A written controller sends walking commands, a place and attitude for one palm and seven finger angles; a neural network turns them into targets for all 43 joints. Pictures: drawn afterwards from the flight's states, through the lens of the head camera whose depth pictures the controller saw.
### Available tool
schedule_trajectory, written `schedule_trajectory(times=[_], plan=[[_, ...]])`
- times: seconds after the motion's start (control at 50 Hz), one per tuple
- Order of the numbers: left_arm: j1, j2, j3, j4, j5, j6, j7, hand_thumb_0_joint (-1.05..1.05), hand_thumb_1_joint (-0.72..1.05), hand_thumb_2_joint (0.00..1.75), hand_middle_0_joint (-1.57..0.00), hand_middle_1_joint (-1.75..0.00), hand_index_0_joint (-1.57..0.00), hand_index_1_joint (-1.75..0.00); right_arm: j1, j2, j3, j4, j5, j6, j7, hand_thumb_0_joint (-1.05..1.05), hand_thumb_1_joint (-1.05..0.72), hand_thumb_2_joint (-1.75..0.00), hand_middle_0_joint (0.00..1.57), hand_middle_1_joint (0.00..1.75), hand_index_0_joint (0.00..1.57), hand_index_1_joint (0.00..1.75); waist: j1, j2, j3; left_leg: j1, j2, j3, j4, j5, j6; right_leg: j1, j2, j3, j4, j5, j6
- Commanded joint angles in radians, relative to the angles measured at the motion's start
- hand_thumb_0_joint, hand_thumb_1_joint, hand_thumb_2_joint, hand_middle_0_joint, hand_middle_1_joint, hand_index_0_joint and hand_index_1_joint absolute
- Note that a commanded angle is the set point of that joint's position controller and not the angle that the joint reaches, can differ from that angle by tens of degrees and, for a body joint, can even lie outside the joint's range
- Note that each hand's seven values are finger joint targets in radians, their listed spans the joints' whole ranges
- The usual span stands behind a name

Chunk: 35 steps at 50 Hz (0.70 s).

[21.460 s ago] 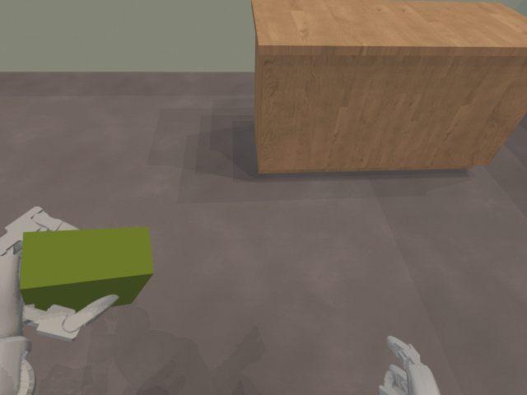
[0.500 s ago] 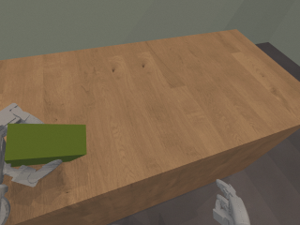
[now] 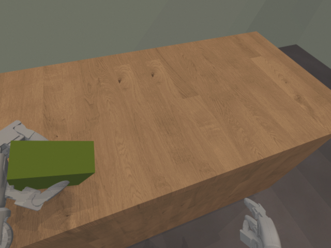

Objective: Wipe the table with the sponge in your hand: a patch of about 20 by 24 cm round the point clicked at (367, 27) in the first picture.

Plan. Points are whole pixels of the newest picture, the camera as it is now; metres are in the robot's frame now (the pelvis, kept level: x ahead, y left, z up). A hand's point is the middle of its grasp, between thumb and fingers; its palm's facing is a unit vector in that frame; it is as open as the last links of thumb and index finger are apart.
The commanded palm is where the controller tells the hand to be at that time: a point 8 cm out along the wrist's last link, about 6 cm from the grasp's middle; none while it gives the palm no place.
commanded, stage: come to a stop and stand still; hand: left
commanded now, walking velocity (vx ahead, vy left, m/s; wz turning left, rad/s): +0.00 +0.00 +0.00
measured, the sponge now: (63, 166) +0.23 +0.21 +0.13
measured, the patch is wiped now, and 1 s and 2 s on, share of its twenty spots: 0.00 0.00 0.00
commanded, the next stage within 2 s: look again from close up in 0.64 s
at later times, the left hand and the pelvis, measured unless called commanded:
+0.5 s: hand (14, 166) +0.21 +0.28 +0.16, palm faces +0.42 -0.83 -0.38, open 9.7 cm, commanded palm +0.15 +0.30 +0.17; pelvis -0.01 +0.02 +0.00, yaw +0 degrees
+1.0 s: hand (31, 164) +0.22 +0.25 +0.15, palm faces +0.37 -0.84 -0.41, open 9.7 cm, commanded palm +0.16 +0.29 +0.17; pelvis +0.00 +0.01 +0.00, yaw +0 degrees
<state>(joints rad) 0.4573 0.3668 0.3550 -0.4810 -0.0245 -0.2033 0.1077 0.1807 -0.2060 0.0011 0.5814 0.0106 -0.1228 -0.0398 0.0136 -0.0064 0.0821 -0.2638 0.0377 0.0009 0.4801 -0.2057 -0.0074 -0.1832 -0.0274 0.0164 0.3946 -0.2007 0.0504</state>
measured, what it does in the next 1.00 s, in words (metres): stands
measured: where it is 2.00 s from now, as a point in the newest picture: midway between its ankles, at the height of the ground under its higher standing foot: outside the picture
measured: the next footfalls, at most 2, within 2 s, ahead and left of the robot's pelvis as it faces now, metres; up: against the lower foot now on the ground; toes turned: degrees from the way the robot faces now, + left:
none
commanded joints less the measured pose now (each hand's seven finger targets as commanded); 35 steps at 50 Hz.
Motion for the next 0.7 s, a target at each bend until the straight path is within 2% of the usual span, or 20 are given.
schedule_trajectory(times=[0.0, 0.02, 0.04, 0.06, 0.1, 0.12, 0.14, 0.2, 0.22, 0.24, 0.26, 0.32, 0.34, 0.42, 0.44, 0.52, 0.54, 0.62, 0.64, 0.68], plan=[[-0.437, 0.320, 0.277, 0.142, 0.025, -0.116, -0.025, 0.00, 0.10, 1.30, -1.20, -1.60, -1.20, -1.60, -0.022, -0.023, -0.025, -0.057, -0.028, -0.086, -0.003, 0.00, -0.90, -0.90, 0.20, 0.30, 0.20, 0.30, 0.010, -0.148, -0.265, 0.082, -0.048, 0.017, -0.011, 0.156, 0.019, 0.034, -0.088, 0.092, -0.017, 0.319, -0.126], [-0.293, 0.167, 0.156, 0.088, -0.011, -0.086, -0.020, 0.00, 0.10, 1.30, -1.20, -1.60, -1.20, -1.60, -0.030, -0.108, -0.074, -0.141, 0.009, -0.097, 0.002, 0.00, -0.90, -0.90, 0.20, 0.30, 0.20, 0.30, 0.029, 0.097, -0.320, 0.207, -0.015, 0.029, -0.049, 0.221, 0.007, 0.032, -0.061, 0.086, 0.046, 0.293, -0.120], [-0.300, 0.162, 0.113, -0.041, -0.007, -0.108, -0.026, 0.00, 0.10, 1.30, -1.20, -1.60, -1.20, -1.60, -0.009, -0.120, -0.079, -0.150, 0.008, -0.101, 0.009, 0.00, -0.90, -0.90, 0.20, 0.30, 0.20, 0.30, 0.026, 0.188, -0.312, 0.204, 0.017, 0.031, -0.011, 0.293, 0.021, 0.033, -0.050, 0.083, 0.040, 0.282, -0.098], [-0.230, 0.163, 0.089, -0.117, -0.015, -0.109, -0.024, 0.00, 0.10, 1.30, -1.20, -1.60, -1.20, -1.60, -0.040, -0.119, -0.070, -0.149, 0.008, -0.104, 0.026, 0.00, -0.90, -0.90, 0.20, 0.30, 0.20, 0.30, 0.026, 0.205, -0.289, 0.189, 0.030, 0.012, -0.027, 0.322, 0.025, 0.043, -0.044, 0.060, 0.045, 0.245, -0.086], [-0.130, 0.134, 0.048, -0.191, -0.012, -0.103, -0.021, 0.00, 0.10, 1.30, -1.20, -1.60, -1.20, -1.60, -0.067, -0.122, -0.065, -0.161, 0.007, -0.109, 0.046, 0.00, -0.90, -0.90, 0.20, 0.30, 0.20, 0.30, 0.037, 0.114, -0.238, 0.112, 0.033, 0.004, -0.045, 0.254, 0.023, 0.056, -0.032, 0.040, 0.029, 0.182, -0.072], [-0.069, 0.124, 0.054, -0.174, -0.014, -0.091, -0.011, 0.00, 0.10, 1.30, -1.20, -1.60, -1.20, -1.60, -0.091, -0.117, -0.057, -0.155, 0.014, -0.111, 0.050, 0.00, -0.90, -0.90, 0.20, 0.30, 0.20, 0.30, 0.034, 0.102, -0.222, 0.094, 0.041, -0.004, -0.071, 0.202, 0.023, 0.050, -0.022, 0.021, 0.037, 0.140, -0.064], [-0.065, 0.135, 0.061, -0.182, -0.011, -0.091, -0.010, 0.00, 0.10, 1.30, -1.20, -1.60, -1.20, -1.60, -0.077, -0.122, -0.056, -0.160, 0.009, -0.106, 0.048, 0.00, -0.90, -0.90, 0.20, 0.30, 0.20, 0.30, 0.035, 0.044, -0.188, 0.031, 0.044, -0.018, -0.088, 0.140, 0.024, 0.061, -0.018, 0.006, 0.025, 0.109, -0.058], [-0.075, 0.204, 0.153, -0.159, -0.019, -0.102, 0.003, 0.00, 0.10, 1.30, -1.20, -1.60, -1.20, -1.60, -0.077, -0.118, -0.050, -0.164, 0.005, -0.096, 0.022, 0.00, -0.90, -0.90, 0.20, 0.30, 0.20, 0.30, 0.028, -0.041, -0.125, -0.003, 0.021, -0.020, -0.106, -0.061, 0.018, 0.005, -0.029, 0.035, -0.043, 0.004, -0.060], [-0.106, 0.260, 0.213, -0.181, -0.017, -0.105, 0.014, 0.00, 0.10, 1.30, -1.20, -1.60, -1.20, -1.60, -0.096, -0.123, -0.048, -0.158, 0.006, -0.089, 0.012, 0.00, -0.90, -0.90, 0.20, 0.30, 0.20, 0.30, 0.024, 0.013, -0.123, 0.010, 0.024, -0.022, -0.128, -0.095, 0.016, -0.017, -0.022, 0.032, -0.043, -0.036, -0.058], [-0.114, 0.210, 0.177, -0.164, -0.017, -0.115, 0.008, 0.00, 0.10, 1.30, -1.20, -1.60, -1.20, -1.60, -0.082, -0.117, -0.047, -0.163, 0.003, -0.083, 0.005, 0.00, -0.90, -0.90, 0.20, 0.30, 0.20, 0.30, 0.020, 0.039, -0.115, -0.014, 0.030, -0.033, -0.140, -0.124, 0.027, -0.001, -0.021, 0.013, -0.038, -0.044, -0.059], [-0.138, 0.216, 0.183, -0.184, -0.020, -0.122, 0.007, 0.00, 0.10, 1.30, -1.20, -1.60, -1.20, -1.60, -0.082, -0.114, -0.044, -0.170, 0.004, -0.085, 0.001, 0.00, -0.90, -0.90, 0.20, 0.30, 0.20, 0.30, 0.019, 0.080, -0.117, -0.017, 0.035, -0.041, -0.154, -0.142, 0.031, 0.010, -0.016, 0.018, -0.030, -0.042, -0.060], [-0.204, 0.225, 0.181, -0.229, -0.014, -0.132, 0.009, 0.00, 0.10, 1.30, -1.20, -1.60, -1.20, -1.60, -0.091, -0.114, -0.040, -0.167, 0.007, -0.100, -0.007, 0.00, -0.90, -0.90, 0.20, 0.30, 0.20, 0.30, 0.016, 0.120, -0.134, 0.014, 0.038, -0.038, -0.157, -0.164, 0.031, 0.011, -0.012, 0.016, -0.023, -0.037, -0.060], [-0.190, 0.188, 0.147, -0.202, -0.011, -0.135, 0.006, 0.00, 0.10, 1.30, -1.20, -1.60, -1.20, -1.60, -0.074, -0.114, -0.040, -0.161, 0.002, -0.101, -0.009, 0.00, -0.90, -0.90, 0.20, 0.30, 0.20, 0.30, 0.015, 0.132, -0.142, -0.005, 0.044, -0.047, -0.167, -0.183, 0.037, 0.036, -0.010, -0.003, -0.021, -0.036, -0.057], [-0.183, 0.157, 0.103, -0.235, 0.003, -0.126, 0.011, 0.00, 0.10, 1.30, -1.20, -1.60, -1.20, -1.60, -0.078, -0.115, -0.041, -0.150, 0.005, -0.126, 0.002, 0.00, -0.90, -0.90, 0.20, 0.30, 0.20, 0.30, 0.016, 0.124, -0.172, 0.045, 0.038, -0.036, -0.146, -0.113, 0.029, 0.046, -0.011, 0.004, -0.021, 0.023, -0.058], [-0.173, 0.118, 0.066, -0.213, 0.003, -0.123, 0.007, 0.00, 0.10, 1.30, -1.20, -1.60, -1.20, -1.60, -0.058, -0.118, -0.042, -0.144, -0.001, -0.123, 0.005, 0.00, -0.90, -0.90, 0.20, 0.30, 0.20, 0.30, 0.012, 0.120, -0.166, 0.035, 0.036, -0.045, -0.144, -0.099, 0.029, 0.047, -0.008, -0.005, -0.029, 0.031, -0.058], [-0.152, 0.161, 0.111, -0.211, 0.012, -0.108, 0.019, 0.00, 0.10, 1.30, -1.20, -1.60, -1.20, -1.60, -0.074, -0.120, -0.044, -0.134, 0.002, -0.117, 0.010, 0.00, -0.90, -0.90, 0.20, 0.30, 0.20, 0.30, 0.014, 0.089, -0.172, 0.066, 0.029, -0.031, -0.122, 0.001, 0.012, 0.044, -0.012, 0.004, -0.032, 0.093, -0.056], [-0.139, 0.118, 0.075, -0.178, 0.007, -0.106, 0.011, 0.00, 0.10, 1.30, -1.20, -1.60, -1.20, -1.60, -0.055, -0.118, -0.043, -0.133, -0.003, -0.108, 0.010, 0.00, -0.90, -0.90, 0.20, 0.30, 0.20, 0.30, 0.010, 0.080, -0.162, 0.044, 0.028, -0.037, -0.128, -0.003, 0.014, 0.049, -0.009, -0.011, -0.037, 0.086, -0.054], [-0.144, 0.189, 0.149, -0.226, 0.007, -0.101, 0.017, 0.00, 0.10, 1.30, -1.20, -1.60, -1.20, -1.60, -0.082, -0.119, -0.044, -0.145, 0.003, -0.096, 0.009, 0.00, -0.90, -0.90, 0.20, 0.30, 0.20, 0.30, 0.013, 0.089, -0.175, 0.060, 0.030, -0.027, -0.127, 0.026, 0.009, 0.062, -0.009, -0.004, -0.027, 0.111, -0.054], [-0.112, 0.139, 0.105, -0.194, 0.000, -0.103, 0.008, 0.00, 0.10, 1.30, -1.20, -1.60, -1.20, -1.60, -0.062, -0.110, -0.040, -0.146, -0.001, -0.085, 0.009, 0.00, -0.90, -0.90, 0.20, 0.30, 0.20, 0.30, 0.010, 0.087, -0.169, 0.047, 0.030, -0.033, -0.128, 0.039, 0.014, 0.068, -0.007, -0.020, -0.035, 0.119, -0.053], [-0.112, 0.172, 0.130, -0.244, -0.004, -0.104, 0.007, 0.00, 0.10, 1.30, -1.20, -1.60, -1.20, -1.60, -0.065, -0.113, -0.047, -0.160, 0.002, -0.085, 0.008, 0.00, -0.90, -0.90, 0.20, 0.30, 0.20, 0.30, 0.011, 0.074, -0.185, 0.064, 0.032, -0.034, -0.108, 0.085, 0.016, 0.087, -0.017, -0.009, -0.030, 0.164, -0.055]])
